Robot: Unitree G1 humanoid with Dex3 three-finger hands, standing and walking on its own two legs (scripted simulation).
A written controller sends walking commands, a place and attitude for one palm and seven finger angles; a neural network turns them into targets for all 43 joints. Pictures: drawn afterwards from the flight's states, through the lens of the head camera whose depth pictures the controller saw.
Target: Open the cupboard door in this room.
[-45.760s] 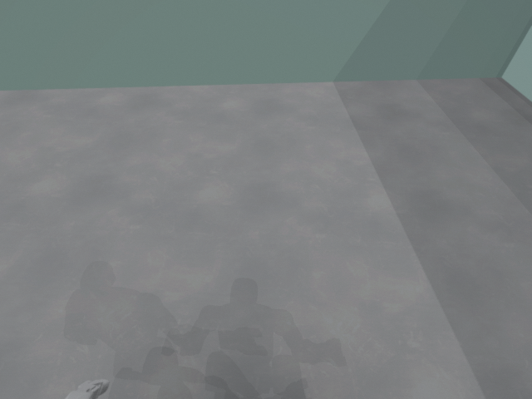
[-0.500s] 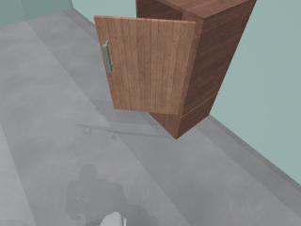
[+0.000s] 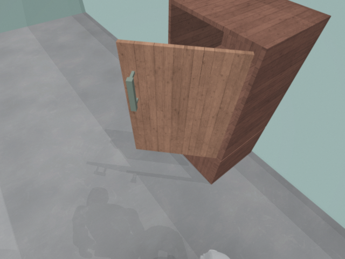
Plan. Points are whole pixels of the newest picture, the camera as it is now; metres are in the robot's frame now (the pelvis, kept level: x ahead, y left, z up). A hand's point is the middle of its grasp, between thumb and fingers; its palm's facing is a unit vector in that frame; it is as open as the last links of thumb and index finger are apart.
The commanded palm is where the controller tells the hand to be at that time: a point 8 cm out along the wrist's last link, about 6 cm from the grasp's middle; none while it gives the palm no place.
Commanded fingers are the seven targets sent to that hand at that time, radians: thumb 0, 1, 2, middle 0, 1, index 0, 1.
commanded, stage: come to a stop and stand still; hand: left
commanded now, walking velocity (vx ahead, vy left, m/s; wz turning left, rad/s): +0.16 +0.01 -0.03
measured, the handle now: (133, 91) +0.64 +0.19 -0.03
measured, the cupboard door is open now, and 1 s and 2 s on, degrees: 45 45 45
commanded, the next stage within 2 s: look again from close up in 0.96 s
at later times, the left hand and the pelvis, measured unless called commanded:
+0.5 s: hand (111, 258) +0.15 +0.17 -0.19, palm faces +0.06 -0.98 -0.18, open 7.3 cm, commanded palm none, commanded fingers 0.00 0.90 0.90 -0.20 -0.30 -0.20 -0.30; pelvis +0.07 -0.01 -0.01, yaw +0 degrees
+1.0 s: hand out of the picture +0.08 +0.17 -0.17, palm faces +0.01 -0.98 -0.22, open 7.4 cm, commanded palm none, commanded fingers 0.00 0.90 0.90 -0.20 -0.30 -0.20 -0.30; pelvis +0.06 +0.00 -0.01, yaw +0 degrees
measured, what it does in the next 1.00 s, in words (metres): steps on the spot: right foot, then left foot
